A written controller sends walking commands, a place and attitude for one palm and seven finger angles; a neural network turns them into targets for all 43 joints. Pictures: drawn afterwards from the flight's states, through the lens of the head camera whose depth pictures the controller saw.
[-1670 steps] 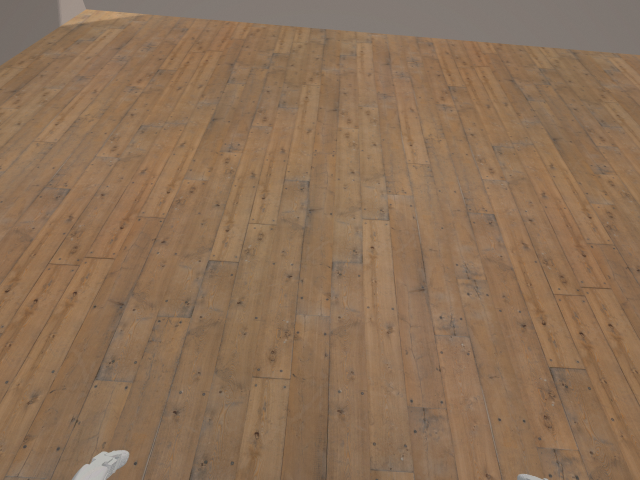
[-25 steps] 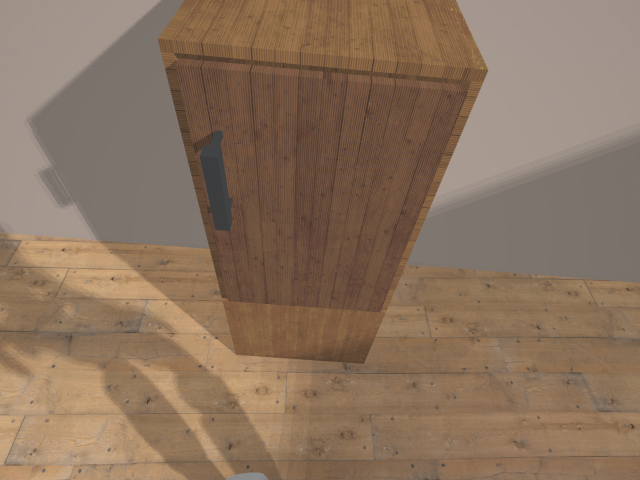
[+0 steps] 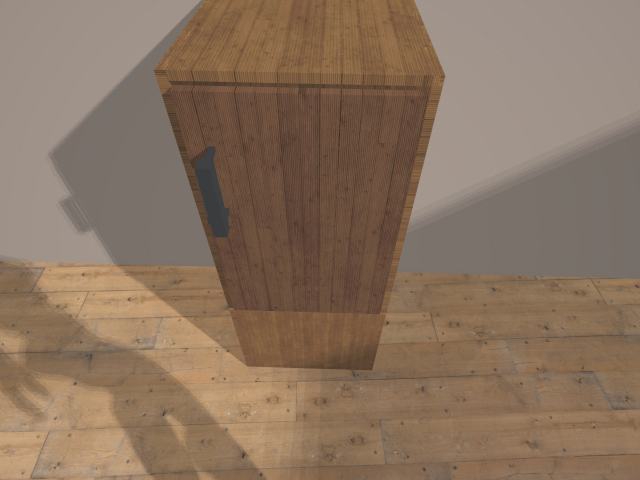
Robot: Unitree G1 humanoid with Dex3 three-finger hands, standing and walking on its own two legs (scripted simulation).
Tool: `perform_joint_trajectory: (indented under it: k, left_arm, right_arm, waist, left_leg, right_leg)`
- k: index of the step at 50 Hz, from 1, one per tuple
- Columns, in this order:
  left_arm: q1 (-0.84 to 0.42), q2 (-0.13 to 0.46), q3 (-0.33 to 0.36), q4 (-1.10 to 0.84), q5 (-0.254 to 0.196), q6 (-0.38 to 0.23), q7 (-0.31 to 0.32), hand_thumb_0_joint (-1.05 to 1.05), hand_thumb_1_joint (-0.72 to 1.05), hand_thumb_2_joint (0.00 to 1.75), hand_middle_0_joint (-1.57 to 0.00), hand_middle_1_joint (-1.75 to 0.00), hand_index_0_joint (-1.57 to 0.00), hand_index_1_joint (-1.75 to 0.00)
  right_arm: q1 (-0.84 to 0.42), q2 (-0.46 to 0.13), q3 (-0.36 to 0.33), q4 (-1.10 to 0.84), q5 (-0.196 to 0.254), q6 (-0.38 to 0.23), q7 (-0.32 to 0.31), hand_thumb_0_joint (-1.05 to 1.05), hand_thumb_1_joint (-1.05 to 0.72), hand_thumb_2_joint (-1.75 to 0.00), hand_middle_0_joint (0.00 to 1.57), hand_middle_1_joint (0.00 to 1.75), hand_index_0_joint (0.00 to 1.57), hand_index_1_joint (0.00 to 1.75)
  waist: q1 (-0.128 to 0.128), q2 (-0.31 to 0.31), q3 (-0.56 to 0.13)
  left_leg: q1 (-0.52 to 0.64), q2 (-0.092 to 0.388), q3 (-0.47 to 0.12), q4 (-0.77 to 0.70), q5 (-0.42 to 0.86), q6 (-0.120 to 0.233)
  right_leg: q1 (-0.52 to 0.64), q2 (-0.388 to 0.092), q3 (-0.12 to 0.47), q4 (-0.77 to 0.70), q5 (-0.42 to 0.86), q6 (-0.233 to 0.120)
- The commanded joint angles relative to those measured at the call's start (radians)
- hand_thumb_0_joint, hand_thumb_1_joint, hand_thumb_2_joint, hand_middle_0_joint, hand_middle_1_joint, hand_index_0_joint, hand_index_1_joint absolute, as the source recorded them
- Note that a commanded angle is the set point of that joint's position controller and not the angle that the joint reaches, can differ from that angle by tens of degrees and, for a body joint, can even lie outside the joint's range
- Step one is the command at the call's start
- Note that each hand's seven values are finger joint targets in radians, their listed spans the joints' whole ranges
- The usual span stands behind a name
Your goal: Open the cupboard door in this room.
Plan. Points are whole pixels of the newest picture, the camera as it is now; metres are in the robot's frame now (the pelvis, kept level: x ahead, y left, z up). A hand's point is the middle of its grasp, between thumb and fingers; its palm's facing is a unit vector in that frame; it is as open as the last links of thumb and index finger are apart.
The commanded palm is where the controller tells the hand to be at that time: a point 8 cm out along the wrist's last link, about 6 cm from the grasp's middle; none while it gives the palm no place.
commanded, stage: come to a stop and stand still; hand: left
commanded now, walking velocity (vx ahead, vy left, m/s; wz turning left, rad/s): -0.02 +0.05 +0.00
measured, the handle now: (216, 192) +0.55 +0.22 +0.04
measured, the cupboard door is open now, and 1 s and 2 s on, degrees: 0 0 0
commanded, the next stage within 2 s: look again from close up in 1.16 s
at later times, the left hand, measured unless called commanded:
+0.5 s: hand out of the picture -0.01 +0.22 -0.18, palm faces +0.02 -0.99 -0.17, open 7.4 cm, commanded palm none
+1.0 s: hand out of the picture -0.07 +0.17 -0.18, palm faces +0.04 -0.99 -0.14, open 7.4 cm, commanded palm none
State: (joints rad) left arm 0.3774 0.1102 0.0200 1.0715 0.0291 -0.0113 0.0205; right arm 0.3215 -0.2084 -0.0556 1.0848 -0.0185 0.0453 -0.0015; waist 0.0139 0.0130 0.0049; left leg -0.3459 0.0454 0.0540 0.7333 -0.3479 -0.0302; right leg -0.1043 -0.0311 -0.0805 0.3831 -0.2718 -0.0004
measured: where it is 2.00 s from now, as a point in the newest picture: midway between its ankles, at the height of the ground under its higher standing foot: outside the picture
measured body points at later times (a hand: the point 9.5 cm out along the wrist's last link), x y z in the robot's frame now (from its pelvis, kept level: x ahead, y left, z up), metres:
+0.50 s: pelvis -0.01 +0.05 +0.00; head -0.01 +0.06 +0.45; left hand -0.01 +0.27 -0.17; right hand +0.00 -0.18 -0.16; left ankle +0.01 +0.13 -0.74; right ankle -0.04 -0.12 -0.74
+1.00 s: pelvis -0.03 +0.02 +0.00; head -0.03 +0.02 +0.45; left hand -0.07 +0.22 -0.17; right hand -0.05 -0.19 -0.16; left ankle +0.01 +0.13 -0.74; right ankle -0.04 -0.12 -0.74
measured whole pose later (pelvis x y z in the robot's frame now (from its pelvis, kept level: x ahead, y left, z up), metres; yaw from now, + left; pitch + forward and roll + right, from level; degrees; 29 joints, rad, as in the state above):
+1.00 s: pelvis -0.03 +0.02 +0.00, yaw -1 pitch -2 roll +0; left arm 0.35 0.10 0.00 1.15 0.02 0.00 0.04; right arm 0.30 -0.11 -0.01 1.15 0.00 0.01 -0.02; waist 0.00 -0.01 0.03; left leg -0.20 0.02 0.10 0.41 -0.17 0.01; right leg -0.14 -0.06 -0.06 0.42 -0.24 0.04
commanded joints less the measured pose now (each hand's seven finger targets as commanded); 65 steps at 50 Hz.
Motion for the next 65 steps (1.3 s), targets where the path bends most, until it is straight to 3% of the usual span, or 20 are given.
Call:
perform_joint_trajectory:
  k: [1,2,3,4,5,6,8,11,14,23,28,33,46,62,63,64,65]
  left_arm:
    - [0.056,0.183,0.045,-0.012,-0.001,-0.009,0.017,0.0,0.9,0.9,-0.2,-0.3,-0.2,-0.3]
    - [0.029,0.171,0.042,-0.007,-0.008,-0.005,0.017,0.0,0.9,0.9,-0.2,-0.3,-0.2,-0.3]
    - [0.024,0.142,0.035,-0.007,-0.013,0.0,0.015,0.0,0.9,0.9,-0.2,-0.3,-0.2,-0.3]
    - [0.047,0.108,0.027,-0.007,-0.016,0.003,0.013,0.0,0.9,0.9,-0.2,-0.3,-0.2,-0.3]
    - [0.045,0.081,0.018,-0.005,-0.014,0.008,0.015,0.0,0.9,0.9,-0.2,-0.3,-0.2,-0.3]
    - [0.035,0.065,0.015,-0.001,-0.01,0.011,0.02,0.0,0.9,0.9,-0.2,-0.3,-0.2,-0.3]
    - [0.013,0.074,0.012,0.023,-0.009,0.019,0.019,0.0,0.9,0.9,-0.2,-0.3,-0.2,-0.3]
    - [0.031,0.082,0.007,0.047,-0.013,0.017,0.02,0.0,0.9,0.9,-0.2,-0.3,-0.2,-0.3]
    - [0.022,0.084,0.003,0.058,-0.011,0.022,0.021,0.0,0.9,0.9,-0.2,-0.3,-0.2,-0.3]
    - [0.002,0.102,0.002,0.056,-0.007,0.025,0.018,0.0,0.9,0.9,-0.2,-0.3,-0.2,-0.3]
    - [0.007,0.103,0.001,0.055,-0.006,0.023,0.018,0.0,0.9,0.9,-0.2,-0.3,-0.2,-0.3]
    - [0.015,0.1,-0.001,0.058,-0.007,0.016,0.02,0.0,0.9,0.9,-0.2,-0.3,-0.2,-0.3]
    - [0.047,0.084,-0.004,0.065,-0.009,0.003,0.023,0.0,0.9,0.9,-0.2,-0.3,-0.2,-0.3]
    - [0.06,0.07,0.001,0.056,-0.011,-0.002,0.023,0.0,0.9,0.9,-0.2,-0.3,-0.2,-0.3]
    - [0.082,0.123,-0.016,0.059,0.004,-0.029,0.052,0.0,0.9,0.9,-0.2,-0.3,-0.2,-0.3]
    - [0.02,0.156,-0.008,0.007,-0.005,-0.036,0.044,0.0,0.9,0.9,-0.2,-0.3,-0.2,-0.3]
    - [-0.025,0.167,0.002,-0.012,-0.002,-0.036,0.034,0.0,0.9,0.9,-0.2,-0.3,-0.2,-0.3]
  right_arm:
    - [-0.054,-0.009,0.013,-0.08,0.005,-0.044,-0.014,0.0,-0.9,-0.9,0.2,0.3,0.2,0.3]
    - [-0.006,-0.007,0.015,-0.055,0.007,-0.049,-0.019,0.0,-0.9,-0.9,0.2,0.3,0.2,0.3]
    - [0.028,-0.029,0.014,-0.035,0.007,-0.059,-0.024,0.0,-0.9,-0.9,0.2,0.3,0.2,0.3]
    - [0.051,-0.071,0.008,-0.026,0.004,-0.065,-0.031,0.0,-0.9,-0.9,0.2,0.3,0.2,0.3]
    - [0.059,-0.1,0.003,-0.021,0.005,-0.062,-0.036,0.0,-0.9,-0.9,0.2,0.3,0.2,0.3]
    - [0.034,-0.107,0.006,-0.022,0.0,-0.052,-0.036,0.0,-0.9,-0.9,0.2,0.3,0.2,0.3]
    - [0.006,-0.062,0.019,-0.008,0.005,-0.056,-0.037,0.0,-0.9,-0.9,0.2,0.3,0.2,0.3]
    - [-0.002,-0.05,0.02,-0.004,0.009,-0.061,-0.042,0.0,-0.9,-0.9,0.2,0.3,0.2,0.3]
    - [-0.006,-0.042,0.022,0.007,0.009,-0.059,-0.042,0.0,-0.9,-0.9,0.2,0.3,0.2,0.3]
    - [-0.019,-0.052,0.019,0.007,0.007,-0.058,-0.033,0.0,-0.9,-0.9,0.2,0.3,0.2,0.3]
    - [-0.005,-0.05,0.018,0.01,0.007,-0.058,-0.032,0.0,-0.9,-0.9,0.2,0.3,0.2,0.3]
    - [0.01,-0.034,0.019,0.018,0.009,-0.057,-0.03,0.0,-0.9,-0.9,0.2,0.3,0.2,0.3]
    - [0.035,0.003,0.023,0.039,0.011,-0.052,-0.029,0.0,-0.9,-0.9,0.2,0.3,0.2,0.3]
    - [0.047,0.02,0.024,0.039,0.007,-0.054,-0.033,0.0,-0.9,-0.9,0.2,0.3,0.2,0.3]
    - [-0.065,-0.027,0.035,-0.041,0.009,-0.071,-0.015,0.0,-0.9,-0.9,0.2,0.3,0.2,0.3]
    - [-0.002,0.023,0.032,-0.065,0.007,-0.057,-0.006,0.0,-0.9,-0.9,0.2,0.3,0.2,0.3]
    - [-0.002,0.021,0.032,-0.051,-0.004,-0.051,0.001,0.0,-0.9,-0.9,0.2,0.3,0.2,0.3]
  waist:
    - [0.015,-0.164,0.04]
    - [-0.009,-0.147,0.021]
    - [-0.014,-0.077,0.002]
    - [-0.008,0.022,-0.043]
    - [-0.005,0.081,-0.041]
    - [0.005,0.05,0.022]
    - [0.002,0.099,0.067]
    - [0.004,0.06,0.037]
    - [-0.001,0.014,0.051]
    - [-0.001,0.031,0.074]
    - [-0.004,0.012,0.08]
    - [-0.009,-0.022,0.081]
    - [-0.017,-0.041,0.1]
    - [-0.015,-0.005,0.113]
    - [0.025,-0.075,0.169]
    - [-0.047,-0.061,0.085]
    - [-0.041,-0.033,0.115]
  left_leg:
    - [0.007,0.0,0.023,-0.209,0.019,0.0]
    - [0.123,-0.007,0.029,-0.321,0.136,0.004]
    - [0.228,0.026,-0.007,-0.359,0.28,0.023]
    - [0.317,0.111,-0.082,-0.321,0.468,0.06]
    - [0.299,0.182,-0.127,-0.325,0.523,0.099]
    - [0.197,0.191,-0.116,-0.342,0.401,0.106]
    - [0.163,0.133,-0.109,-0.39,0.417,0.091]
    - [0.201,0.111,-0.077,-0.367,0.5,0.077]
    - [0.192,0.097,-0.079,-0.393,0.382,0.068]
    - [0.151,0.092,-0.105,-0.482,0.149,0.057]
    - [0.145,0.088,-0.106,-0.499,0.104,0.054]
    - [0.154,0.076,-0.084,-0.476,0.117,0.051]
    - [0.153,0.062,-0.049,-0.428,0.114,0.042]
    - [0.136,0.063,-0.045,-0.408,0.119,0.034]
    - [0.018,0.066,-0.03,-0.186,0.173,0.009]
    - [0.08,0.031,-0.026,-0.197,0.03,0.019]
    - [0.103,0.023,-0.015,-0.205,0.036,0.023]
  right_leg:
    - [0.04,-0.259,0.179,-0.017,0.432,-0.136]
    - [-0.017,-0.216,0.141,0.027,0.409,-0.099]
    - [-0.071,-0.152,0.095,0.082,0.367,-0.053]
    - [-0.137,-0.099,0.056,0.113,0.233,-0.016]
    - [-0.148,-0.074,0.023,0.104,0.059,0.009]
    - [-0.133,-0.064,0.021,0.055,-0.036,0.015]
    - [-0.097,-0.07,0.017,0.061,0.057,0.017]
    - [-0.063,-0.082,0.034,0.037,0.138,0.017]
    - [-0.068,-0.088,0.037,0.011,0.117,0.021]
    - [-0.07,-0.09,0.04,-0.007,0.081,0.028]
    - [-0.075,-0.091,0.044,-0.018,0.08,0.026]
    - [-0.086,-0.096,0.054,-0.041,0.084,0.021]
    - [-0.138,-0.093,0.083,-0.075,0.026,0.008]
    - [-0.159,-0.084,0.091,-0.082,0.005,-0.001]
    - [-0.183,-0.125,0.143,-0.07,0.276,-0.013]
    - [-0.217,-0.16,0.16,-0.106,-0.06,-0.044]
    - [-0.281,-0.144,0.146,-0.105,-0.212,-0.054]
